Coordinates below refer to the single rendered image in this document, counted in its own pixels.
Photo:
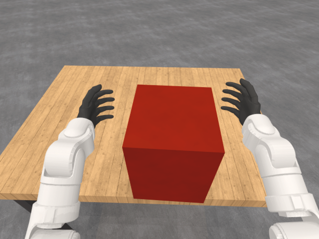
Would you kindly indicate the carton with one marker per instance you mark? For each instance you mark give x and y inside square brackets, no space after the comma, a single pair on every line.
[173,145]

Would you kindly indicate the table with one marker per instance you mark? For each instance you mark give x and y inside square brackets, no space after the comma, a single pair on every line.
[105,177]

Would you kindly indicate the robot right upper arm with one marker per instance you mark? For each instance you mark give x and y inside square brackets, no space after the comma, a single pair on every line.
[295,230]

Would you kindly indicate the left robot forearm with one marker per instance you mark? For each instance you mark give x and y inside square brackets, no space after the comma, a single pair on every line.
[57,202]

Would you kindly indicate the robot right hand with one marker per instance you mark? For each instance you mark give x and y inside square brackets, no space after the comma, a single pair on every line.
[248,100]

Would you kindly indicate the robot left hand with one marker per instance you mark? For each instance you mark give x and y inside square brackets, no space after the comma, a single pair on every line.
[89,108]

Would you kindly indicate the right robot forearm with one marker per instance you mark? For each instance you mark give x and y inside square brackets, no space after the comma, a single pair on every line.
[276,159]

